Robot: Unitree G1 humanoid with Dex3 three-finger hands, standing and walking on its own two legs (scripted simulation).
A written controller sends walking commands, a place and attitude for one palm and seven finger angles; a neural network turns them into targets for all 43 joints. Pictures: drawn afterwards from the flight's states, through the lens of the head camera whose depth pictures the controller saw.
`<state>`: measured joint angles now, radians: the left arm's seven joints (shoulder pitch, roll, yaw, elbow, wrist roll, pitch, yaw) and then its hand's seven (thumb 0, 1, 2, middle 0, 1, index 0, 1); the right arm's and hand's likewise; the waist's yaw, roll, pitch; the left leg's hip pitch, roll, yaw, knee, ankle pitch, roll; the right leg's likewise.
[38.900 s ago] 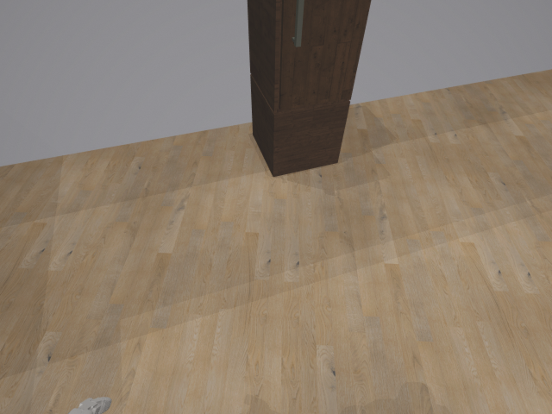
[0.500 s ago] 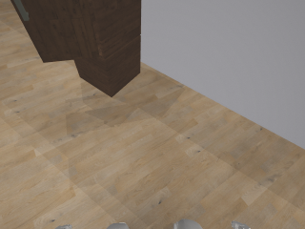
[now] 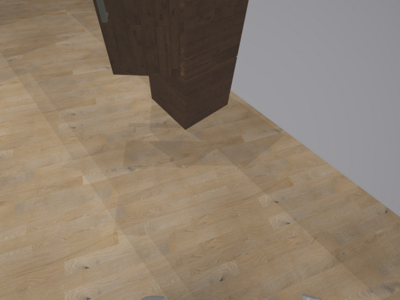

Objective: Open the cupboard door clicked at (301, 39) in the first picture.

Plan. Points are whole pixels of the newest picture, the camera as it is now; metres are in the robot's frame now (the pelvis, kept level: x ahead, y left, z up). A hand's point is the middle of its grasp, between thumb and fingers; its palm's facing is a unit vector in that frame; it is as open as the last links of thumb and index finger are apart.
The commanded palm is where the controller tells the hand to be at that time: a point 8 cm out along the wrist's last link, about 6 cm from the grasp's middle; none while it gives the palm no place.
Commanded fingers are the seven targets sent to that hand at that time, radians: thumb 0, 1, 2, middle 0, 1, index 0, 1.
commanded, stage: take the last steps up to it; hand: left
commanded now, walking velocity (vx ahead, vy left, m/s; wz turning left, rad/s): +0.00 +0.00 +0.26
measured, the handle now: out of the picture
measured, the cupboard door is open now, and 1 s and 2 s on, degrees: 50 50 50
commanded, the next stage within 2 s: come to a stop and stand still in 1.60 s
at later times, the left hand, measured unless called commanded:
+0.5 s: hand out of the picture +0.00 +0.21 -0.16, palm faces +0.23 -0.95 -0.20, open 7.4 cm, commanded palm none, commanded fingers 0.00 0.90 0.90 -0.20 -0.30 -0.20 -0.30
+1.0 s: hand (91, 236) +0.26 +0.28 -0.14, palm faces +0.23 -0.95 -0.21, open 7.2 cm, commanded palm none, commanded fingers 0.00 0.90 0.90 -0.20 -0.30 -0.20 -0.30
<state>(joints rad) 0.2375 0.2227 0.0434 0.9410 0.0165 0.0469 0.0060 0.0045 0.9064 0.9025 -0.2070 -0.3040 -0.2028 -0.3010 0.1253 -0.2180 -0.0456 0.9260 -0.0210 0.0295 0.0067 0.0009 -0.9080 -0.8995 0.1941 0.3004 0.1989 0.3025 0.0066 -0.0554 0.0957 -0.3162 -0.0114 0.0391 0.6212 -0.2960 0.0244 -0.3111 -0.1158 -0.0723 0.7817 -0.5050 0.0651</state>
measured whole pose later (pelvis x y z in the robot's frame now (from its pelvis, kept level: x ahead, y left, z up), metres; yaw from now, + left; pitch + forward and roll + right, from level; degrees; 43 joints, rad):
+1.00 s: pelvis +0.23 +0.08 +0.02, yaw +10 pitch +0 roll +0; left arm 0.24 0.15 0.06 0.98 0.02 -0.06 0.01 -0.01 0.94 0.90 -0.21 -0.30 -0.20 -0.30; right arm 0.29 -0.19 -0.05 1.09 -0.03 0.01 0.02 0.00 -0.91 -0.90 0.19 0.30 0.20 0.30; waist -0.01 0.02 0.03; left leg -0.43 0.06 0.06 0.99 -0.36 -0.01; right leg -0.22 -0.04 -0.14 0.48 -0.26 -0.02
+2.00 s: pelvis +0.55 +0.20 +0.01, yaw +6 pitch +1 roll +0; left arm 0.23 0.20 0.05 1.04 0.01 0.05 0.02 0.00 0.92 0.90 -0.20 -0.30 -0.20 -0.30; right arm 0.11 -0.15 -0.02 1.00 -0.02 0.00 -0.04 0.00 -0.91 -0.90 0.20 0.30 0.20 0.30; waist 0.01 -0.01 0.08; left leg -0.30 0.07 0.12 0.52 -0.22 0.01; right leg -0.31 -0.02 -0.05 0.81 -0.54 0.01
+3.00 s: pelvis +0.50 +0.17 +0.01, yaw +6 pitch -1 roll +1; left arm 0.33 0.16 -0.02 1.08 0.02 0.01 0.02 0.00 0.91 0.90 -0.20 -0.30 -0.20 -0.30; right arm 0.35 -0.18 -0.01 1.07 -0.02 0.00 -0.02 0.00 -0.91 -0.90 0.19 0.30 0.20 0.30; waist -0.01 0.01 -0.01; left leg -0.25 0.00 0.06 0.46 -0.20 0.01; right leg -0.29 -0.02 -0.02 0.52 -0.22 -0.01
